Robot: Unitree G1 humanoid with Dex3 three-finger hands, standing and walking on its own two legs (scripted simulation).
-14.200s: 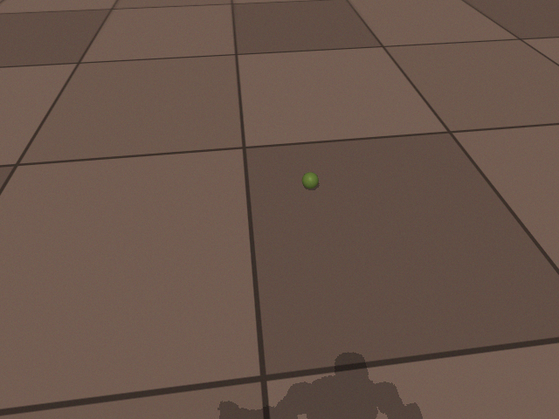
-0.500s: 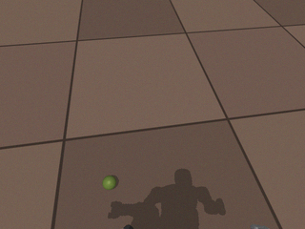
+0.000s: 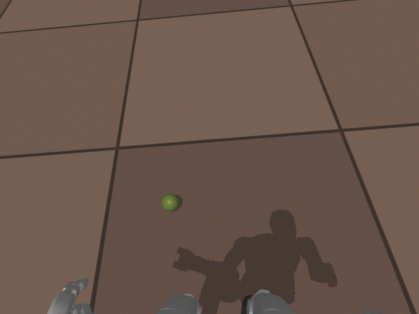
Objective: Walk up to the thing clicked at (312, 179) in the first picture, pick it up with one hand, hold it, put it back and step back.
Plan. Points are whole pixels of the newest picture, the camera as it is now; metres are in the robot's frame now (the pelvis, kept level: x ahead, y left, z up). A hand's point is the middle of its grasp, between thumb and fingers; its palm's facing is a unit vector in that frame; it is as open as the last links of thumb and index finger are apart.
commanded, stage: walk up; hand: left
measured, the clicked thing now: (170, 202) +0.58 +0.26 -0.71
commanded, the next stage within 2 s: stand in 1.72 s
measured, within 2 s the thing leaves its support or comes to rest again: neither
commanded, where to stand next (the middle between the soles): +0.21 +0.06 m, yaw -5 degrees
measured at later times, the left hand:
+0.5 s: hand out of the picture -0.10 +0.34 -0.14, palm faces -0.09 -0.90 -0.43, open 7.4 cm
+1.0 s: hand out of the picture -0.03 +0.32 -0.14, palm faces -0.09 -0.93 -0.34, open 7.4 cm
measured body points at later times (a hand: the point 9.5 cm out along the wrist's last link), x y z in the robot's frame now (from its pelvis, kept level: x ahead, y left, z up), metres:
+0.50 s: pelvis -0.15 +0.05 +0.00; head -0.10 +0.05 +0.45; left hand -0.10 +0.38 -0.12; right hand -0.03 -0.26 -0.11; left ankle -0.07 +0.14 -0.72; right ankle -0.21 -0.08 -0.71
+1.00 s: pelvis -0.17 +0.07 +0.01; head -0.14 +0.08 +0.46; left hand -0.03 +0.37 -0.11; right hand -0.15 -0.24 -0.10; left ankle -0.16 +0.20 -0.72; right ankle -0.19 -0.08 -0.69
